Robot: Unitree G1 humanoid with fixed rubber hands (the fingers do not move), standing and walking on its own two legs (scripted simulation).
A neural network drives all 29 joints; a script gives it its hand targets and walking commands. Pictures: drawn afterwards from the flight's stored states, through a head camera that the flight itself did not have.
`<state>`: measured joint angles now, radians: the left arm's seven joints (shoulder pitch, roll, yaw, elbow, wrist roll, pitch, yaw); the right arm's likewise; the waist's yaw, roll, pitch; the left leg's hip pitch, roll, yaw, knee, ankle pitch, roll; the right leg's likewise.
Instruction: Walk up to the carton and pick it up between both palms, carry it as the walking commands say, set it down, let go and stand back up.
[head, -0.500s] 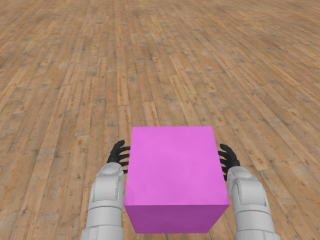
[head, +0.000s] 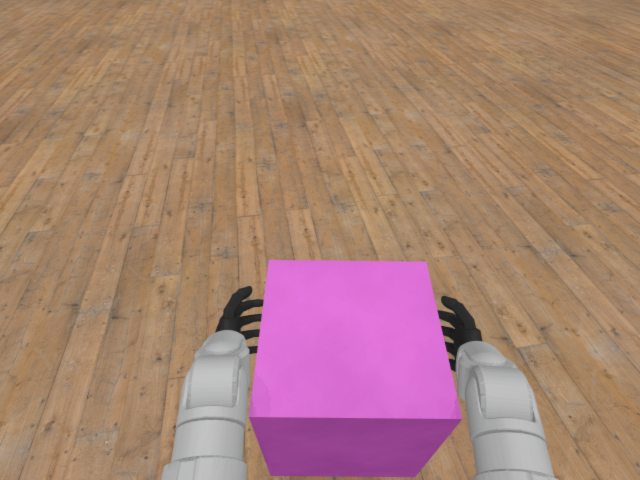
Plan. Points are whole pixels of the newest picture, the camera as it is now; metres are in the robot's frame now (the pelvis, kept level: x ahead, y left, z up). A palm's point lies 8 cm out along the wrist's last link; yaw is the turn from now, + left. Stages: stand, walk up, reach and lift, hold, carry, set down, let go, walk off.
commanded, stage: reach and lift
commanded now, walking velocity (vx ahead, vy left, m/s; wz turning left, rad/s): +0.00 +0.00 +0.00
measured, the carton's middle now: (345, 373) +0.29 +0.00 -0.03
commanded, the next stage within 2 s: hold in 0.14 s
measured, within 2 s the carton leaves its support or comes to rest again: neither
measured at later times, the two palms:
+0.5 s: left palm (227, 352) +0.27 +0.15 +0.04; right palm (467, 359) +0.27 -0.15 +0.04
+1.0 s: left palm (228, 352) +0.27 +0.15 +0.04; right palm (468, 361) +0.27 -0.15 +0.04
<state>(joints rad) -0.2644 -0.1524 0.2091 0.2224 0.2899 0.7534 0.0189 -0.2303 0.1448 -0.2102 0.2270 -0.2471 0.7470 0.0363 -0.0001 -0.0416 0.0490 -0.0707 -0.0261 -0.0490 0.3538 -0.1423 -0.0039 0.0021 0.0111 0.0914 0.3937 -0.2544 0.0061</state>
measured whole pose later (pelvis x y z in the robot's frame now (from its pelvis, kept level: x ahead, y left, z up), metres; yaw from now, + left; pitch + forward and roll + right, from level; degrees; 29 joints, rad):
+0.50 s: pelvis -0.01 +0.00 +0.00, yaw +0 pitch -9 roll +0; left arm -0.26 -0.15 0.21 0.22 0.29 0.75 0.01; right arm -0.23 0.14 -0.20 0.23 -0.24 0.75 0.03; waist 0.01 -0.04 0.06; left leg -0.07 -0.02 -0.06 0.38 -0.14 -0.01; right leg 0.00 0.02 0.08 0.42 -0.26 0.00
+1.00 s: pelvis +0.00 +0.00 +0.00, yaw +0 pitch -9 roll +0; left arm -0.23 -0.15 0.18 0.19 0.28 0.76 0.02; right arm -0.20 0.14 -0.19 0.20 -0.23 0.76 0.03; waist 0.00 -0.04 0.07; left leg -0.07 -0.02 -0.06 0.37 -0.15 -0.01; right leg 0.01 0.02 0.09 0.41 -0.26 0.00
